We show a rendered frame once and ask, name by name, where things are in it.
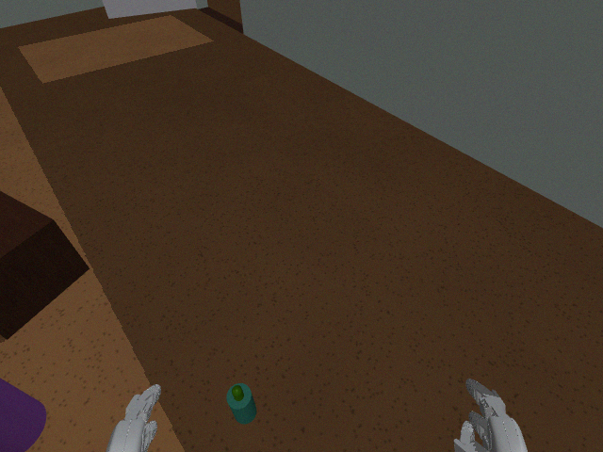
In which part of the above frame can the left robot hand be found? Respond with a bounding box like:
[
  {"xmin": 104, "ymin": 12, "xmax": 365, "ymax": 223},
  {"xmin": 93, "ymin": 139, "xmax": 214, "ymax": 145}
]
[{"xmin": 106, "ymin": 384, "xmax": 161, "ymax": 452}]

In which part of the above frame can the right robot hand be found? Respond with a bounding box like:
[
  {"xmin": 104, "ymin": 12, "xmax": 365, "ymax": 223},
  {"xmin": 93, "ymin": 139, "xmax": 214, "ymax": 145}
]
[{"xmin": 454, "ymin": 379, "xmax": 528, "ymax": 452}]

